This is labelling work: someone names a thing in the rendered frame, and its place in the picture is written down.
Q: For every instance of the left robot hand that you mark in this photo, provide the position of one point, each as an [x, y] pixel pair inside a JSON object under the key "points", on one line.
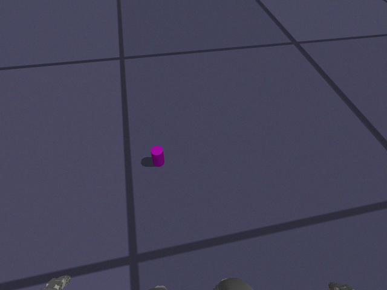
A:
{"points": [[57, 283]]}

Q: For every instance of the can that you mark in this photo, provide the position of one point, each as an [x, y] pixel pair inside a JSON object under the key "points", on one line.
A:
{"points": [[157, 156]]}

